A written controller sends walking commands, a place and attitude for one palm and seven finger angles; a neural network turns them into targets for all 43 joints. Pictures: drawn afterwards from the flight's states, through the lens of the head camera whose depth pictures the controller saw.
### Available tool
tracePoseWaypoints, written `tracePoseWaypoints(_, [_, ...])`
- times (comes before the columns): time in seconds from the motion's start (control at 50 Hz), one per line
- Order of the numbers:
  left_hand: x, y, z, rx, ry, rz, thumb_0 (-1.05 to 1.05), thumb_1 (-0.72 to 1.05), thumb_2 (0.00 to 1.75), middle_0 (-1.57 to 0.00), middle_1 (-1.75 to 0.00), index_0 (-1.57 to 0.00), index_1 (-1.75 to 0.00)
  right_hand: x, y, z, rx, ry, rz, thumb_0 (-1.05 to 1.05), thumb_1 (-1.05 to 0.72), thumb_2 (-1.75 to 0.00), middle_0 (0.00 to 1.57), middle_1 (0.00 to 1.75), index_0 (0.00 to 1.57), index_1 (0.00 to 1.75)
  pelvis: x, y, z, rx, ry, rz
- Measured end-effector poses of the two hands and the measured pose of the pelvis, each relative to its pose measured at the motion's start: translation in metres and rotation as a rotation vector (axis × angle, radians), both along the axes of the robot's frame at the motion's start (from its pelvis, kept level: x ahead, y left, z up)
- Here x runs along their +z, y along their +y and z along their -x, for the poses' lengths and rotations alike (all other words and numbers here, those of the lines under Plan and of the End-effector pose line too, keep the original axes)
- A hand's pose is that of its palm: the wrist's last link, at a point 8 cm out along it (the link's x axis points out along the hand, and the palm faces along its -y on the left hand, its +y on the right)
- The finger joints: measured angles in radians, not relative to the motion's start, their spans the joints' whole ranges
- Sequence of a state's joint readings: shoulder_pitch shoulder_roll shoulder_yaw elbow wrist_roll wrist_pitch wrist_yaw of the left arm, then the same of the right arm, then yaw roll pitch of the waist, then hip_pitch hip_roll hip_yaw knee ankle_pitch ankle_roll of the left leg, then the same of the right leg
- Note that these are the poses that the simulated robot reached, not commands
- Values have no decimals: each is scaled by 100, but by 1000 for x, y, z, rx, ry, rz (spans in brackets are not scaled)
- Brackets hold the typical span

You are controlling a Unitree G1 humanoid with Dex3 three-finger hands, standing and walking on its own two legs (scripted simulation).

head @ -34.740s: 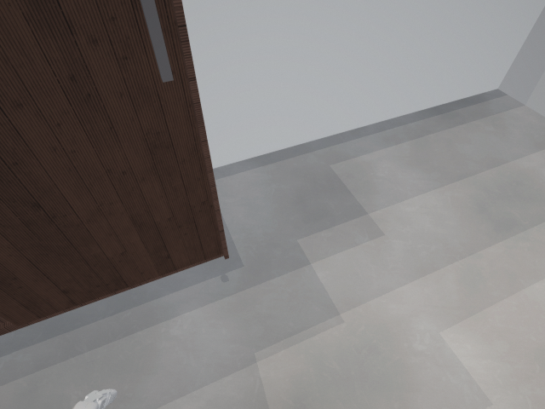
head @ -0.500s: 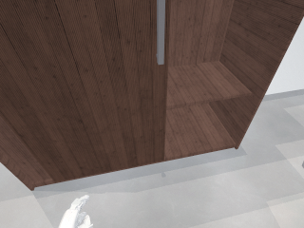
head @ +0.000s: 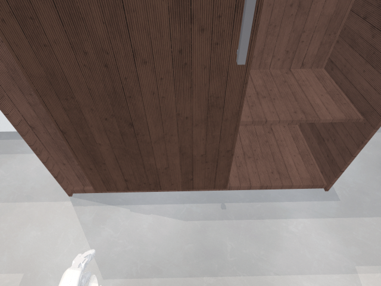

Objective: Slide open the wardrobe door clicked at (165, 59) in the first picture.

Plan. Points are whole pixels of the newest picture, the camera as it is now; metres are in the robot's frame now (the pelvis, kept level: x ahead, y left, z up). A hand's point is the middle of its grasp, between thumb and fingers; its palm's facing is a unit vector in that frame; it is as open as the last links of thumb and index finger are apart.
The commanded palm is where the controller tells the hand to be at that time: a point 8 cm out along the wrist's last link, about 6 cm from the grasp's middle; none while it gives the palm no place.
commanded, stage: stop stepping back and stand still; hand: right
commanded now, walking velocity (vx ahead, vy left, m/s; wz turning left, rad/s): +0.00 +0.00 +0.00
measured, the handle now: (247, 10) +0.74 -0.10 +0.26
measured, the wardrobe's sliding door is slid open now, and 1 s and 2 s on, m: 0.60 0.60 0.60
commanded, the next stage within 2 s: let the arm hang, fingers relaxed in 0.36 s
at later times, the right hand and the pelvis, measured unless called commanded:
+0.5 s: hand (376, 204) +0.24 -0.27 +0.14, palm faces +0.37 +0.81 -0.45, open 7.4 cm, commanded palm none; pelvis +0.03 -0.01 +0.02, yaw +0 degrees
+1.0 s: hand out of the picture -0.02 -0.21 -0.15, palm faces -0.03 +0.97 -0.23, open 7.2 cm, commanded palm none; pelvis +0.01 -0.01 +0.02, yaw -1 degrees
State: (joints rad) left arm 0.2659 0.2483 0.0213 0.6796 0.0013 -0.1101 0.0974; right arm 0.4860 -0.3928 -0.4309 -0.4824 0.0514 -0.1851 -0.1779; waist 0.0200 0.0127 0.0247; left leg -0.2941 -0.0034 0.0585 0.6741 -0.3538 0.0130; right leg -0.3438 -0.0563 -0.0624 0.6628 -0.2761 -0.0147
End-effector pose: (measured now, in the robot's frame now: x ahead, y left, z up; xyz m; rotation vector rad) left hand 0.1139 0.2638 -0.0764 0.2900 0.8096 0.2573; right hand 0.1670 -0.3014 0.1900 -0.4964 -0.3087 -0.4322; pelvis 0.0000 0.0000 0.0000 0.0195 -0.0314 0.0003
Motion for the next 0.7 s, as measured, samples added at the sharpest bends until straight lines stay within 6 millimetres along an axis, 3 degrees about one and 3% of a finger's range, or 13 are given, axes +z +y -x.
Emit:
tracePoseWaypoints(0.08, [3, -13, -17, -11, -34, 37, 1, 90, 89, -20, -30, -20, -30, -3, 0, -14, -1, 35, 9, 1, -89, -90, 21, 30, 21, 30, 3, 1, -10, 4, 5, 33])
tracePoseWaypoints(0.22, [6, -37, -57, -79, -78, 131, 1, 90, 89, -21, -30, -20, -30, 10, 12, -25, 17, 61, 41, 1, -89, -90, 21, 30, 21, 30, 11, 5, -25, -1, 38, 13])
tracePoseWaypoints(0.34, [15, -42, -83, -84, -112, 126, 1, 90, 89, -21, -30, -21, -30, 0, 3, -29, -1, 124, 8, 1, -89, -90, 21, 30, 21, 30, 14, -1, -32, 5, 40, 13])
tracePoseWaypoints(0.48, [27, -40, -94, -115, -145, 89, 1, 90, 89, -21, -30, -20, -30, -15, -7, -31, -13, 160, -37, 1, -89, -90, 21, 30, 21, 30, 16, -7, -31, 2, 49, 7])
tracePoseWaypoints(0.52, [17, -36, -95, -156, -102, 100, 0, 90, 89, -21, -30, -20, -30, -56, -12, -41, 7, 319, -67, 1, -89, -90, 21, 30, 20, 30, 13, -10, -27, -10, 62, 8])
tracePoseWaypoints(0.58, [0, -27, -87, -161, -7, 101, 0, 90, 89, -21, -30, -20, -30, -146, -12, -41, -8, 687, -197, 0, -90, -90, 20, 30, 20, 30, 9, -14, -21, -21, 69, 13])
tracePoseWaypoints(0.64, [-11, -22, -65, -126, 78, 98, 0, 90, 89, -21, -30, -20, -30, -232, 9, -9, -22, 1043, -331, 0, -90, -90, 20, 30, 19, 30, 8, -14, -17, -21, 61, 20])
tracePoseWaypoints(0.7, [-19, -20, -30, -83, 195, 91, 0, 90, 89, -21, -30, -20, -30, -291, 45, 42, -3, 1327, -449, 1, -91, -90, 20, 30, 19, 30, 9, -13, -14, -15, 50, 23])
